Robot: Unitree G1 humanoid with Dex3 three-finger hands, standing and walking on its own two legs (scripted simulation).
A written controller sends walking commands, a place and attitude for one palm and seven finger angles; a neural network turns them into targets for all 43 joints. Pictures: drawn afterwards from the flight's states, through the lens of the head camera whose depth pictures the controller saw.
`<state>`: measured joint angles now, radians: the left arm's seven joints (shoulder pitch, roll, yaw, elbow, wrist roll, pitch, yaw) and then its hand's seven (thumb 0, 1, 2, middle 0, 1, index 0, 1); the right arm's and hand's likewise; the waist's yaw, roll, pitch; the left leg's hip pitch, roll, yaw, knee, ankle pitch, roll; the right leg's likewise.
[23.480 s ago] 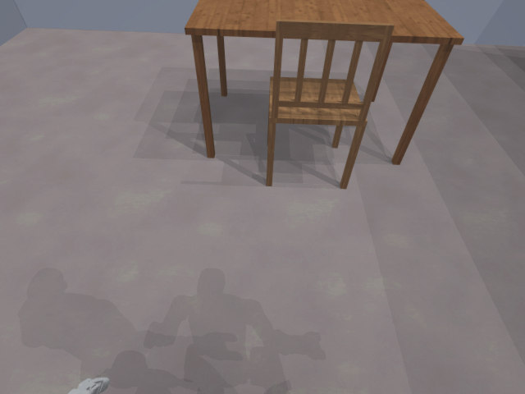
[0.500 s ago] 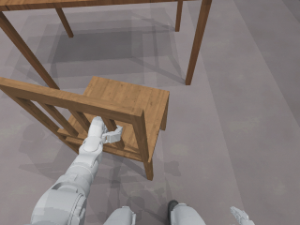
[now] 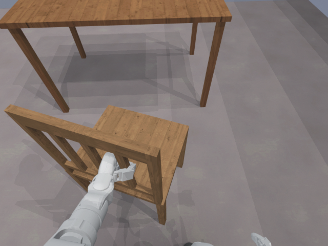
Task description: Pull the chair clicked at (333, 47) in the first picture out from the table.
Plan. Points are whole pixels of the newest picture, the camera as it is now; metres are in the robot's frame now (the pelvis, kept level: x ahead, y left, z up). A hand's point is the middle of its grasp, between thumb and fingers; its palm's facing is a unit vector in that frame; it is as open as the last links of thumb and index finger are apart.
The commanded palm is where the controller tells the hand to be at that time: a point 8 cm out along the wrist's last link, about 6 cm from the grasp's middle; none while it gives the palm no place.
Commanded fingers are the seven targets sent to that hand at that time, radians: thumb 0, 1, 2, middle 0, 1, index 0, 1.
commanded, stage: stop walking, hand still on the chair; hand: left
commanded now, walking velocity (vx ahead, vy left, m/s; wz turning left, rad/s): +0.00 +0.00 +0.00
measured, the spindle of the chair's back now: (97, 161) +0.37 +0.22 -0.11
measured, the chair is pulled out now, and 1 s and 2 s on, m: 0.57 0.61 0.61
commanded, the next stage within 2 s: open the thumb and straighten the fingers in 0.60 s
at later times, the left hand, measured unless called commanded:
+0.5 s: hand (129, 182) +0.29 +0.10 -0.06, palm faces -0.10 -0.98 -0.16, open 5.9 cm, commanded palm +0.28 +0.15 -0.05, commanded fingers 0.00 0.90 0.90 -0.50 -1.45 -0.50 -1.45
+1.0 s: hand (126, 179) +0.29 +0.11 -0.06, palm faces -0.14 -0.98 -0.15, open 9.6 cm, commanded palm +0.28 +0.16 -0.04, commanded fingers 0.00 -0.55 0.20 -0.35 -1.01 -0.35 -1.01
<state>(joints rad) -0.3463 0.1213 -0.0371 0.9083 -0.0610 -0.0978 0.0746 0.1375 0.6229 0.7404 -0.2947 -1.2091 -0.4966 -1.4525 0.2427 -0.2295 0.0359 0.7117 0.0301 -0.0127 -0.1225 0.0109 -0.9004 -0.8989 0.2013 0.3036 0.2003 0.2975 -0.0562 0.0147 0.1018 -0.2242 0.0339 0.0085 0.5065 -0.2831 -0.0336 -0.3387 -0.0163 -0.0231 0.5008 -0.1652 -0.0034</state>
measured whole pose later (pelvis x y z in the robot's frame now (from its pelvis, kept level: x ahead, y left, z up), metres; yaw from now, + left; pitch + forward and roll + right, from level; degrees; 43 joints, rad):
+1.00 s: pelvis +0.03 +0.01 -0.01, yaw +1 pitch +6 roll +0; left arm 0.01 0.13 -0.13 0.44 -0.02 0.02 0.03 0.03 0.02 0.47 -0.42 -1.36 -0.48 -1.41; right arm 0.23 -0.26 0.00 0.61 0.04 -0.04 -0.02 0.01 -0.90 -0.90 0.20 0.30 0.20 0.30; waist -0.05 0.03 -0.06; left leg -0.38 0.01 0.00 0.65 -0.38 -0.01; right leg -0.49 -0.05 -0.02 0.66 -0.27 0.01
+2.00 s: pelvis +0.04 +0.01 -0.05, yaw +4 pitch +11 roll -1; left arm 0.50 0.16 -0.22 -0.18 0.03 0.19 0.02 -0.01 -0.54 0.20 0.00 0.00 0.00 -0.01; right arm 0.25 -0.24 0.04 0.46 0.02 -0.16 -0.08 0.01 -0.90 -0.90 0.20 0.30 0.20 0.30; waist -0.02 0.05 -0.14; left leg -0.59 0.00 -0.06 0.93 -0.54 -0.01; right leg -0.67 -0.07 -0.08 0.91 -0.43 0.02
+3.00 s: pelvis +0.03 +0.02 -0.05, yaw +4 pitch +8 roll -2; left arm 0.73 0.27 0.05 -0.52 -0.11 -0.10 0.01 -0.02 -0.46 0.25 -0.02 -0.02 -0.02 -0.02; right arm 0.27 -0.19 0.01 0.50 0.06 -0.17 -0.12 0.02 -0.90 -0.90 0.20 0.30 0.20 0.30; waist 0.04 0.07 -0.14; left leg -0.57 0.01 -0.07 0.98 -0.56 -0.02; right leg -0.64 -0.05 -0.08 0.93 -0.43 0.01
